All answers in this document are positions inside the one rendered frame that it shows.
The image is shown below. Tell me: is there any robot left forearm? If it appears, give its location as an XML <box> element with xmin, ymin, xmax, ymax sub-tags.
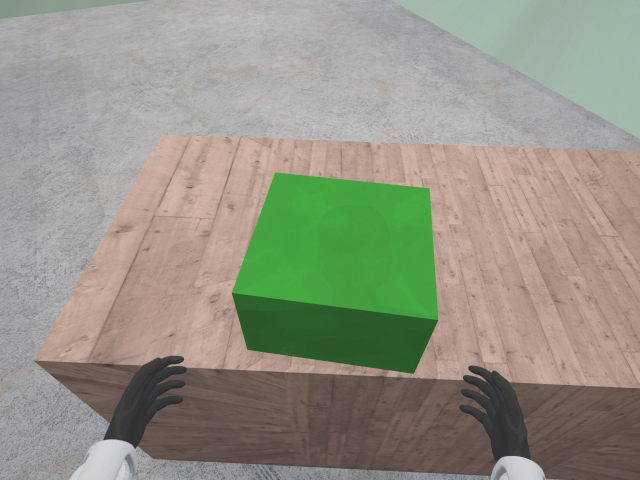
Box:
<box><xmin>69</xmin><ymin>439</ymin><xmax>138</xmax><ymax>480</ymax></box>

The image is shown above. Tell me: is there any pedestal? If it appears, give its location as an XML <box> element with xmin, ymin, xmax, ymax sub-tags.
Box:
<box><xmin>33</xmin><ymin>135</ymin><xmax>640</xmax><ymax>480</ymax></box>

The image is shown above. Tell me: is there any robot right forearm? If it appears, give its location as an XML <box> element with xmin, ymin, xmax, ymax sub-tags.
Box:
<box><xmin>491</xmin><ymin>456</ymin><xmax>546</xmax><ymax>480</ymax></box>

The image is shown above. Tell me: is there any right robot hand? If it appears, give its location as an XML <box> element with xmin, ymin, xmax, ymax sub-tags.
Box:
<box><xmin>459</xmin><ymin>365</ymin><xmax>531</xmax><ymax>463</ymax></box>

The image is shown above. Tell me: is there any left robot hand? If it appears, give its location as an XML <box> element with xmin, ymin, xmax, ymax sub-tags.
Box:
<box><xmin>103</xmin><ymin>356</ymin><xmax>187</xmax><ymax>449</ymax></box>

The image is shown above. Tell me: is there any carton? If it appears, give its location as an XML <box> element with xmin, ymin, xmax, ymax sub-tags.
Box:
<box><xmin>232</xmin><ymin>172</ymin><xmax>438</xmax><ymax>374</ymax></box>

